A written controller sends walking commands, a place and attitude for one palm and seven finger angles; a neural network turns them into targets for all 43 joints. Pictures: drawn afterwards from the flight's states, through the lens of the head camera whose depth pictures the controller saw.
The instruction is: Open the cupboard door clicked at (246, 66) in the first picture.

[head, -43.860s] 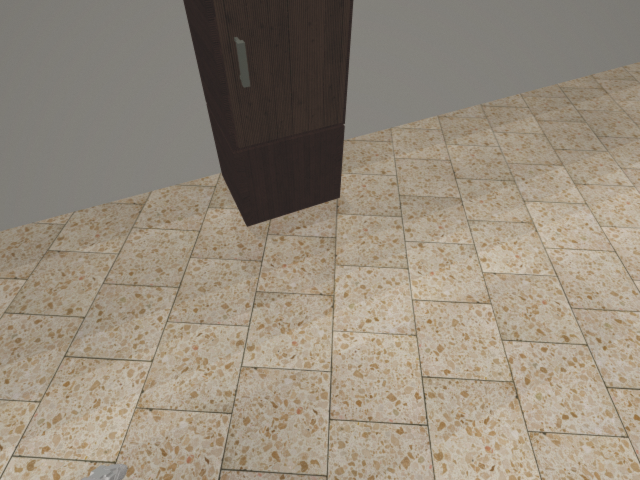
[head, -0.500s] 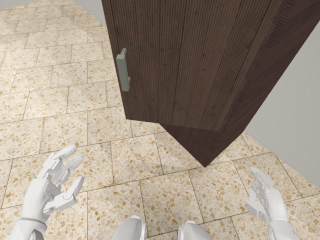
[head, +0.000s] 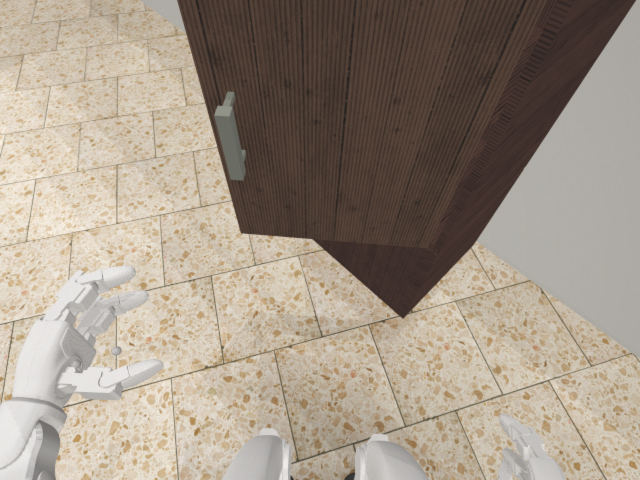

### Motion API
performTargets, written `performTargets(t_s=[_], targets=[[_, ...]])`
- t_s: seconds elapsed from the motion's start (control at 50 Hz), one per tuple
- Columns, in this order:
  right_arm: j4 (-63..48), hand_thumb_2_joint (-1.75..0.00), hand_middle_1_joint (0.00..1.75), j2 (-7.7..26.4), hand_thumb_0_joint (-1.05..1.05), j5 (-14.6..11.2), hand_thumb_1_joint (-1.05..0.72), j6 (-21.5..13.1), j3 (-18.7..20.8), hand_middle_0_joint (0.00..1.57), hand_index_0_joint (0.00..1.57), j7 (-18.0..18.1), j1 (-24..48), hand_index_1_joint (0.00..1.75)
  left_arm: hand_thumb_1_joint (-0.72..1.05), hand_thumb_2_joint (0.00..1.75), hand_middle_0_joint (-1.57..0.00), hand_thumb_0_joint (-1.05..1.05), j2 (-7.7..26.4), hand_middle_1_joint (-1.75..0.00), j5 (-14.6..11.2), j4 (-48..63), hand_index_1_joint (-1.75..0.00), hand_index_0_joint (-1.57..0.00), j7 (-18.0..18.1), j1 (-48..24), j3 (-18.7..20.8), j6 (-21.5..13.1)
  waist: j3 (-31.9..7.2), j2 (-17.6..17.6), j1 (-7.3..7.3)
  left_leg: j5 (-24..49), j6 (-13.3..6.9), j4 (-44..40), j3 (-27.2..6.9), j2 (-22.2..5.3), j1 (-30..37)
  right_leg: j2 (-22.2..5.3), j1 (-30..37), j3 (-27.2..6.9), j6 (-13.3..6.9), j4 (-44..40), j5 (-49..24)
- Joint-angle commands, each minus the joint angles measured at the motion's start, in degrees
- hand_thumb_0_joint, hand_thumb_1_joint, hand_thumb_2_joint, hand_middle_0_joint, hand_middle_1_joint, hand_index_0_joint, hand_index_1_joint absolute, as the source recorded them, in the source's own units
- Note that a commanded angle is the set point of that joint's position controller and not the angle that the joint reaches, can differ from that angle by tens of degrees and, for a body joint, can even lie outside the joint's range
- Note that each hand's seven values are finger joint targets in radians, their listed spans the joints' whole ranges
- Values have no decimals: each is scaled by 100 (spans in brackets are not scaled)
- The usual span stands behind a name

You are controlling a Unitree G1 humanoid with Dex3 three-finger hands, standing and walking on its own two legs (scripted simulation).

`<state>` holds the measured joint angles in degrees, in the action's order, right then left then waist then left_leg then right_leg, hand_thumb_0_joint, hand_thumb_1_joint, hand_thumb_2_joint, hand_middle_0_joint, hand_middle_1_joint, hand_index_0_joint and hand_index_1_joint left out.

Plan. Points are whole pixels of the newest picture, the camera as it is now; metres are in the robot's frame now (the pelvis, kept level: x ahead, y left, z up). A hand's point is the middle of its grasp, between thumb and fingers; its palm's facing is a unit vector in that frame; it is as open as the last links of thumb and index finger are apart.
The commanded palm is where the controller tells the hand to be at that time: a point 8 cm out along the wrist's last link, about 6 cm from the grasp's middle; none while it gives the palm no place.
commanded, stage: raise the hand with hooked fingers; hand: left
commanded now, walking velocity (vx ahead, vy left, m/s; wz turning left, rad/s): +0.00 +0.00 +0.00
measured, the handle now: (234, 137) +0.59 +0.16 +0.04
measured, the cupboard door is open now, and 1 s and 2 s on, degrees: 41 41 41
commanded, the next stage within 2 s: move the hooked fingers beside the handle in 1.18 s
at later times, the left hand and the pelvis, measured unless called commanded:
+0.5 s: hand (60, 323) +0.28 +0.30 +0.05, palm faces -0.01 -1.00 -0.05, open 13.9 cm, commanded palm +0.26 +0.35 +0.06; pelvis +0.01 +0.03 +0.01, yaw +1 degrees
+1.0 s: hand (58, 307) +0.29 +0.30 +0.06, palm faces -0.03 -1.00 -0.05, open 14.0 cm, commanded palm +0.27 +0.35 +0.07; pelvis +0.01 +0.03 +0.02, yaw +0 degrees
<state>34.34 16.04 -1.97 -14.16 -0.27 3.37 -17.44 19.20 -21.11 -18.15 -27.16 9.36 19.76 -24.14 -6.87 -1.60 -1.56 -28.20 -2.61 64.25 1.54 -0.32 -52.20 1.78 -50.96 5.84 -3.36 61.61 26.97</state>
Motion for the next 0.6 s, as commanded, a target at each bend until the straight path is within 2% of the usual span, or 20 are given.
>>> performTargets(t_s=[0.0, 0.06, 0.12, 0.16, 0.2, 0.24, 0.26, 0.3, 0.32, 0.38, 0.44, 0.48, 0.54, 0.58], targets=[[-980, -90, 30, 757, 0, -28, -90, -347, 320, 20, 20, 45, 303, 30, -20, 43, -28, 0, 1190, -100, -132, 1287, -100, -28, 44, -439, 575, -398, -1637, -114, 207, 1450, 39, -971, -406, 28, 942, -102, 1308, -580, 202, -922, -853], [-989, -90, 30, 774, 0, -5, -90, -311, 320, 20, 20, 21, 271, 30, -27, 40, -28, 0, 1235, -105, -123, 1473, -105, -28, 76, -490, 604, -375, -1786, -413, 225, 1859, 108, -1031, -458, 10, 1315, -56, 1232, -417, 163, -776, -1252], [-1013, -90, 30, 809, 0, 4, -90, -233, 320, 20, 20, 16, 245, 30, -34, 37, -29, 0, 1225, -110, -126, 1294, -110, -29, 63, -508, 615, -259, -1584, -192, 162, 2037, 138, -1025, -498, -8, 1314, -5, 1143, -332, 145, -759, -1405], [-1039, -90, 30, 824, 0, -18, -90, -178, 304, 20, 20, 8, 250, 30, -38, 35, -29, 0, 1185, -112, -80, 1270, -112, -29, 15, -618, 541, -191, -1526, -435, 154, 2092, 212, -1101, -543, -29, 1477, -11, 986, -272, 150, -767, -1310], [-1085, -90, 30, 846, 0, -26, -90, -157, 292, 20, 20, 9, 265, 30, -43, 33, -29, 0, 1184, -115, -49, 1345, -115, -29, 8, -728, 471, -127, -1541, -521, 139, 2082, 266, -1183, -624, -52, 1655, -12, 891, -220, 143, -806, -1174], [-1115, -90, 30, 872, 0, -23, -90, -116, 283, 20, 20, 8, 201, 30, -48, 31, -30, 0, 1269, -118, -44, 1356, -118, -30, -61, -869, 506, -61, -1659, -574, 126, 2467, 341, -1179, -689, -96, 1915, 22, 813, -193, 129, -786, -1269], [-1145, -90, 30, 874, 0, -22, -90, -100, 292, 20, 20, 9, 188, 30, -50, 30, -30, 0, 1276, -120, -61, 1347, -120, -30, -67, -876, 534, -28, -1704, -460, 132, 2439, 361, -1206, -722, -98, 1954, 21, 810, -170, 146, -800, -1229], [-1163, -90, 30, 873, 0, -30, -90, -74, 273, 20, 20, 14, 227, 30, -50, 30, -30, 0, 1265, -120, -61, 1323, -120, -30, -89, -1013, 506, 17, -1628, -477, 108, 2338, 377, -1256, -752, -95, 1957, 20, 788, -153, 143, -843, -1147], [-1155, -90, 30, 892, 0, -17, -90, -55, 259, 20, 20, 28, 203, 30, -50, 30, -30, 0, 1377, -120, -66, 1228, -120, -30, -124, -1158, 578, 54, -1548, -502, 106, 2462, 410, -1237, -786, -105, 1973, 57, 722, -143, 106, -804, -1194], [-1175, -90, 30, 892, 0, -23, -90, -6, 246, 20, 20, 34, 230, 30, -50, 30, -30, 0, 1429, -120, -69, 1089, -120, -30, -189, -1290, 633, 107, -1566, -446, 116, 2303, 438, -1332, -827, -105, 1998, 37, 739, -121, 122, -872, -1050], [-1169, -90, 30, 919, 0, -16, -90, 20, 228, 20, 20, 38, 231, 30, -50, 30, -30, 0, 1605, -120, -70, 1082, -120, -30, -266, -1590, 716, 144, -1679, -684, 137, 2351, 501, -1386, -884, -118, 2193, 36, 673, -123, 95, -887, -973], [-1173, -90, 30, 922, 0, -32, -90, 33, 232, 20, 20, 51, 232, 30, -50, 30, -30, 0, 1620, -120, -88, 943, -120, -30, -321, -1589, 739, 158, -1650, -487, 127, 2139, 471, -1431, -881, -113, 2124, 36, 757, -122, 105, -944, -904], [-1145, -90, 30, 945, 0, -33, -90, 44, 214, 20, 20, 54, 200, 30, -50, 30, -30, 0, 1777, -120, -95, 859, -120, -30, -391, -1795, 818, 166, -1667, -672, 133, 2227, 511, -1492, -932, -125, 2251, 49, 702, -124, 80, -962, -869], [-1136, -90, 30, 963, 0, -38, -90, 51, 211, 20, 20, 60, 208, 30, -50, 30, -30, 0, 1865, -120, -95, 701, -120, -30, -417, -1815, 882, 179, -1550, -572, 139, 2069, 497, -1568, -965, -130, 2199, 40, 733, -114, 78, -1004, -811]])
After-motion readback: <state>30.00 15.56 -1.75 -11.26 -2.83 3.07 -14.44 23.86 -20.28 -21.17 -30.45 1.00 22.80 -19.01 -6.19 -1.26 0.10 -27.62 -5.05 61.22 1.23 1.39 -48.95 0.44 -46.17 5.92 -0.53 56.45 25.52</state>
